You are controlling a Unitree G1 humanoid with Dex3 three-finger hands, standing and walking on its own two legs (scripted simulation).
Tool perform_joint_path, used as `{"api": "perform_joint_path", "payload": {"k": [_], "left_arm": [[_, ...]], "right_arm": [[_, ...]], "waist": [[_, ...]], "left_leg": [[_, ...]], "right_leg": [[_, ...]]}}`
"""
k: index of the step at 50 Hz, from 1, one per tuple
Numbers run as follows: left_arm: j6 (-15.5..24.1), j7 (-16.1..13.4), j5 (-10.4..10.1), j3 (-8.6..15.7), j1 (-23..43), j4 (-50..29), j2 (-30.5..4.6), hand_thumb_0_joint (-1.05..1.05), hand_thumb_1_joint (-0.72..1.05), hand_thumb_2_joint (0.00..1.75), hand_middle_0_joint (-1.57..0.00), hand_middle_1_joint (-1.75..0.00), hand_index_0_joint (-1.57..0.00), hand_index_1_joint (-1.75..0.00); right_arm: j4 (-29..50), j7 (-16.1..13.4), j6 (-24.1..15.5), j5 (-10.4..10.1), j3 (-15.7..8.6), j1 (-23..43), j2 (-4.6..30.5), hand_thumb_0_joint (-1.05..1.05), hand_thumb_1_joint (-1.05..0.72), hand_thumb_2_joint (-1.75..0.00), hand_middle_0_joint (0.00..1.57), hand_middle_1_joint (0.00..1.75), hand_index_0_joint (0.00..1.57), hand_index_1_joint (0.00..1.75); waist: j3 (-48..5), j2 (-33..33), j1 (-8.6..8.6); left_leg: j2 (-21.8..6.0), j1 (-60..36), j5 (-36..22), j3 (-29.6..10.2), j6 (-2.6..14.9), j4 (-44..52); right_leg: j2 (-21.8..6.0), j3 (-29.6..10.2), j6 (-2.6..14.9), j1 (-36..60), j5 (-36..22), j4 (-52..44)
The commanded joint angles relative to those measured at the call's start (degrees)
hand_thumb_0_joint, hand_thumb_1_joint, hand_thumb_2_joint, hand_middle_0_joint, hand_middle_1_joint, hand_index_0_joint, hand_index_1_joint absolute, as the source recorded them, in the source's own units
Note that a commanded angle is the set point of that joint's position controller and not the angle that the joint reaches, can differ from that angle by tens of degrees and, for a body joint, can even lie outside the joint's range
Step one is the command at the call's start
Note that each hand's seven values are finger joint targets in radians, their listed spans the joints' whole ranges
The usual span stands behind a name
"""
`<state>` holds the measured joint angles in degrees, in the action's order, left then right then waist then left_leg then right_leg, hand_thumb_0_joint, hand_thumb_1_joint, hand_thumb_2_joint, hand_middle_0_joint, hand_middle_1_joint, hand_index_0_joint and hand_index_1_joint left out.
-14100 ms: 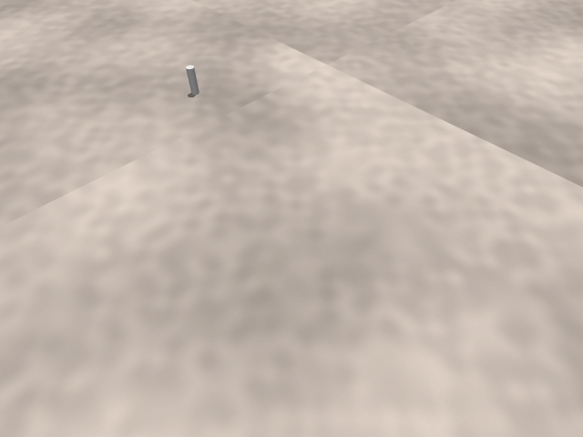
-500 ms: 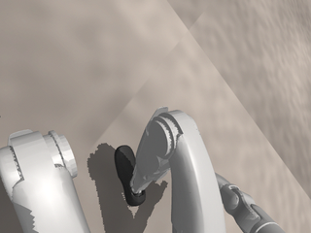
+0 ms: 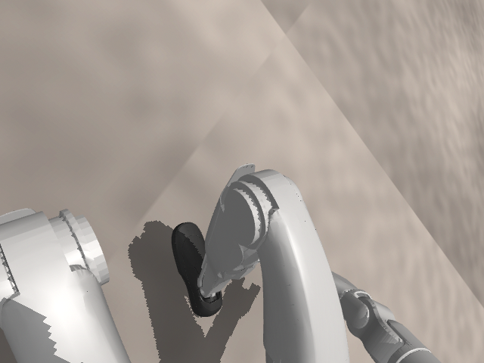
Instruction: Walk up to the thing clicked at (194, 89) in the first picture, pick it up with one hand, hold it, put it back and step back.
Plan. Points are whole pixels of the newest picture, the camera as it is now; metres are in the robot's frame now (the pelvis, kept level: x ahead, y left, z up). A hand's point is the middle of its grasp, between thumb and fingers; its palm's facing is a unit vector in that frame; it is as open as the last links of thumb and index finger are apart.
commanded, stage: close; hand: left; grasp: from the side
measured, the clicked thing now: out of the picture +0.45 +0.33 -0.20
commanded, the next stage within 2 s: settle in 0.02 s
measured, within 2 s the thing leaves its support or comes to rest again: leaves its support in 0.46 s
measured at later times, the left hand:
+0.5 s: hand out of the picture +0.45 +0.32 -0.17, palm faces +0.44 -0.90 +0.00, open 6.4 cm
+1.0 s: hand out of the picture +0.42 +0.34 -0.05, palm faces +0.40 -0.92 -0.04, open 6.4 cm
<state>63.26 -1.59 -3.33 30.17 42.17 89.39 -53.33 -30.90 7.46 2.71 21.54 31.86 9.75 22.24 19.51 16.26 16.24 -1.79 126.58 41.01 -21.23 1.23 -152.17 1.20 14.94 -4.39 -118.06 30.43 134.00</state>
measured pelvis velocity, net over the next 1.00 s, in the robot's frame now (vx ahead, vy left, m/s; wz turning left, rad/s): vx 0.01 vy -0.01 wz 0.10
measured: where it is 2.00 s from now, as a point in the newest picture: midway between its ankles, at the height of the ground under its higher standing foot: (145, 320)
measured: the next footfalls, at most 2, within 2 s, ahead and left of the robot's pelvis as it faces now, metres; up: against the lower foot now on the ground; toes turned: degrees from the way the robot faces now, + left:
none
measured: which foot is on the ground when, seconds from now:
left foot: down 0.00-1.00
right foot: down 0.00-1.00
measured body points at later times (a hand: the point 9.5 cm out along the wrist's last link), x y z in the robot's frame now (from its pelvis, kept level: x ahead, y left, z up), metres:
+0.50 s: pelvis +0.00 +0.00 +0.00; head +0.24 +0.19 +0.32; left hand +0.42 +0.36 -0.17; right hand +0.17 -0.25 -0.03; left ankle +0.08 +0.12 -0.26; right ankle +0.16 -0.12 -0.26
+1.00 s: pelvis +0.01 -0.01 +0.03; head +0.20 +0.15 +0.41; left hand +0.39 +0.39 -0.04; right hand +0.19 -0.25 -0.04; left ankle +0.08 +0.12 -0.26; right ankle +0.16 -0.12 -0.25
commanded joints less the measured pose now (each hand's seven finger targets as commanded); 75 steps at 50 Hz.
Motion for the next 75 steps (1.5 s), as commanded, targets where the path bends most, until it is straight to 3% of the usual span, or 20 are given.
{"api": "perform_joint_path", "payload": {"k": [1,12,16,22,28,32,35,37,40,46,50,54,58,63,65,69,70,71,73,75], "left_arm": [[4.11,0.59,0.41,-0.76,12.81,-7.77,-9.19,0.0,0.67,1.15,-1.14,-1.19,-1.14,-1.18],[3.86,1.44,-0.58,0.04,14.49,-9.41,-10.29,0.0,0.6,1.32,-1.28,-1.39,-1.28,-1.4],[3.28,2.08,-0.05,0.43,14.7,-12.96,-11.25,0.0,0.57,1.32,-1.29,-1.4,-1.28,-1.41],[1.56,2.39,0.02,3.54,15.03,-21.6,-13.29,0.0,0.51,1.32,-1.31,-1.4,-1.3,-1.42],[-2.63,4.37,0.08,0.93,15.03,-29.22,-8.74,0.0,0.5,1.32,-1.34,-1.43,-1.34,-1.44],[-6.16,5.69,-1.8,0.66,12.14,-32.93,-5.01,0.0,0.51,1.31,-1.34,-1.42,-1.34,-1.44],[-8.77,6.71,-1.16,-1.3,13.74,-36.19,-3.35,0.0,0.49,1.31,-1.35,-1.43,-1.35,-1.44],[-10.57,7.26,-1.39,-3.24,13.21,-37.29,-0.01,0.0,0.47,1.32,-1.35,-1.44,-1.35,-1.45],[-12.63,7.83,-2.63,-2.44,14.18,-40.19,1.17,0.0,0.53,1.3,-1.33,-1.42,-1.33,-1.42],[-16.47,8.83,-2.41,-4.18,14.92,-43.22,4.67,0.0,0.51,1.3,-1.33,-1.41,-1.33,-1.42],[-18.04,9.29,-3.29,-2.5,14.9,-45.4,4.63,0.0,0.51,1.28,-1.32,-1.4,-1.32,-1.41],[-19.56,10.17,-3.32,-2.82,15.74,-46.72,5.57,0.0,0.5,1.27,-1.32,-1.39,-1.31,-1.4],[-20.91,11.07,-4.37,-1.13,14.59,-47.64,5.56,0.0,0.51,1.26,-1.3,-1.37,-1.29,-1.38],[-22.47,12.43,-4.66,-0.4,15.5,-48.13,6.05,0.0,0.48,1.26,-1.29,-1.36,-1.29,-1.38],[-22.91,13.16,-4.67,-1.65,16.64,-49.41,7.46,0.0,0.46,1.25,-1.3,-1.37,-1.3,-1.38],[-23.8,13.29,-4.63,0.37,16.02,-48.27,6.43,0.0,0.45,1.26,-1.31,-1.37,-1.3,-1.38],[-24.33,13.45,-4.61,0.23,13.71,-44.65,8.02,0.0,0.46,1.28,-1.31,-1.38,-1.31,-1.4],[-23.72,13.61,-4.65,-1.21,18.38,-50.33,8.11,0.0,0.46,1.28,-1.32,-1.38,-1.31,-1.4],[-24.36,13.51,-4.2,0.01,16.8,-49.18,7.09,0.0,0.45,1.28,-1.32,-1.39,-1.32,-1.4],[-24.56,13.48,-3.99,0.09,16.99,-48.52,7.75,0.0,0.47,1.28,-1.31,-1.37,-1.3,-1.39]], "right_arm": [[-0.12,-1.16,0.81,0.09,-7.08,-2.4,21.09,0.0,-0.87,-0.89,0.2,0.3,0.2,0.3],[-0.33,-1.26,1.08,-0.23,-7.18,-2.82,21.34,0.0,-0.9,-0.9,0.2,0.3,0.2,0.3],[-0.78,-1.34,1.27,-0.29,-7.71,-3.19,20.69,0.0,-0.9,-0.9,0.2,0.3,0.2,0.3],[-1.35,-1.19,1.79,-0.66,-9.66,-4.92,20.53,0.0,-0.91,-0.9,0.2,0.3,0.2,0.3],[-1.4,-1.29,1.98,-2.36,-12.98,-7.19,19.68,0.0,-0.91,-0.9,0.2,0.3,0.2,0.3],[-1.68,-1.38,1.78,-4.13,-15.5,-9.52,18.63,0.0,-0.9,-0.9,0.2,0.3,0.2,0.3],[-2.12,-1.52,1.61,-5.67,-17.55,-11.0,18.02,0.0,-0.89,-0.9,0.2,0.3,0.2,0.3],[-1.64,-1.4,1.47,-6.75,-18.93,-11.92,17.2,0.0,-0.89,-0.9,0.2,0.3,0.2,0.3],[-2.05,-1.41,1.09,-8.21,-20.78,-13.8,16.43,0.0,-0.88,-0.89,0.2,0.3,0.2,0.3],[-1.98,-1.7,1.04,-10.62,-23.78,-15.82,14.6,0.0,-0.88,-0.89,0.2,0.3,0.2,0.3],[-2.13,-2.24,0.89,-12.06,-25.66,-16.84,13.38,0.0,-0.87,-0.89,0.2,0.3,0.2,0.3],[-2.72,-2.77,0.72,-13.16,-27.08,-18.49,12.21,0.0,-0.88,-0.89,0.2,0.3,0.2,0.3],[-2.92,-3.25,0.51,-14.15,-28.16,-20.04,11.11,0.0,-0.88,-0.89,0.2,0.3,0.2,0.3],[-3.8,-3.69,0.1,-15.22,-29.25,-21.69,10.19,0.0,-0.88,-0.89,0.2,0.3,0.2,0.3],[-3.53,-3.8,-0.24,-15.51,-29.81,-21.18,9.9,0.0,-0.88,-0.89,0.2,0.3,0.2,0.3],[-4.18,-4.13,-0.49,-15.75,-30.57,-22.71,9.42,0.0,-0.88,-0.9,0.2,0.3,0.2,0.3],[-4.51,-4.22,-0.43,-15.9,-30.44,-23.05,8.99,0.0,-0.88,-0.9,0.2,0.3,0.2,0.3],[-4.23,-4.27,-0.73,-15.99,-30.88,-22.47,8.94,0.0,-0.88,-0.9,0.2,0.3,0.2,0.3],[-4.06,-4.43,-1.01,-16.23,-31.1,-22.41,8.97,0.0,-0.88,-0.9,0.2,0.3,0.2,0.3],[-4.54,-4.57,-1.0,-16.36,-31.41,-23.59,9.07,0.0,-0.88,-0.9,0.2,0.3,0.2,0.3]], "waist": [[-32.54,-32.91,8.16],[-33.34,-33.72,7.96],[-34.88,-35.48,7.0],[-40.24,-40.98,4.79],[-42.63,-42.51,3.87],[-45.31,-39.7,1.97],[-45.41,-41.47,1.13],[-45.61,-39.74,0.63],[-47.33,-37.99,-0.95],[-49.54,-37.15,-2.43],[-52.71,-35.5,-4.71],[-55.01,-34.7,-4.85],[-59.83,-32.28,-6.34],[-61.13,-30.35,-6.58],[-61.36,-31.58,-6.44],[-62.8,-29.19,-7.25],[-61.1,-28.01,-7.09],[-61.26,-29.69,-7.19],[-63.56,-31.1,-8.2],[-63.31,-31.16,-7.52]], "left_leg": [[-3.31,-22.72,-7.64,3.18,-2.68,20.72],[-3.26,-22.57,-7.37,3.31,-2.67,20.91],[-3.21,-23.93,-9.55,4.15,-2.76,20.76],[-3.37,-28.41,-13.07,4.57,-3.64,22.18],[-2.89,-28.13,-11.67,5.87,-3.5,24.18],[-2.28,-26.06,-11.29,7.57,-2.82,24.4],[-2.22,-27.5,-9.78,7.41,-2.89,26.47],[-1.7,-25.0,-6.86,8.09,-2.33,27.18],[-1.17,-23.89,-5.3,8.92,-1.88,27.69],[-0.44,-24.02,-3.79,10.14,-1.59,30.04],[0.23,-23.42,-2.43,11.92,-1.07,30.65],[0.7,-23.42,-4.09,13.59,-0.74,31.06],[1.25,-23.02,-7.14,15.37,-0.39,30.72],[1.31,-23.29,-9.16,16.32,-0.21,31.41],[1.33,-24.14,-8.64,16.46,-0.28,32.21],[1.5,-23.44,-8.58,17.26,0.03,32.23],[1.51,-23.1,-7.98,17.39,0.07,32.72],[1.54,-23.07,-6.96,17.53,0.02,33.44],[1.45,-26.74,-8.38,17.23,-0.32,34.31],[1.33,-27.46,-9.9,16.86,-0.56,34.79]], "right_leg": [[2.92,5.45,3.88,15.81,-7.02,-6.89],[2.79,5.37,3.95,16.65,-6.87,-7.09],[2.72,4.7,4.13,17.17,-8.2,-7.05],[2.36,4.01,4.7,17.52,-9.73,-6.16],[1.76,2.92,5.2,15.48,-8.63,-6.89],[1.49,1.51,5.24,16.42,-8.65,-8.13],[0.95,0.95,5.76,12.03,-7.0,-7.71],[0.83,0.43,5.91,11.27,-5.03,-8.51],[0.62,-0.49,5.91,10.87,-4.0,-9.23],[-0.21,-1.95,6.29,8.25,-1.95,-9.97],[-0.37,-3.39,6.36,8.97,-0.4,-11.05],[-0.72,-4.59,6.41,9.72,-1.03,-12.16],[-0.84,-5.75,6.26,13.62,-2.68,-13.1],[-1.26,-6.64,6.22,14.74,-3.57,-13.91],[-1.43,-6.89,6.41,13.64,-3.0,-14.06],[-1.55,-7.69,6.13,16.11,-2.55,-15.49],[-1.59,-7.73,6.08,15.58,-1.82,-16.14],[-1.69,-7.81,6.27,14.84,-0.95,-16.26],[-1.78,-7.84,6.48,14.07,-1.83,-15.77],[-1.97,-7.78,6.53,13.74,-3.12,-15.57]]}}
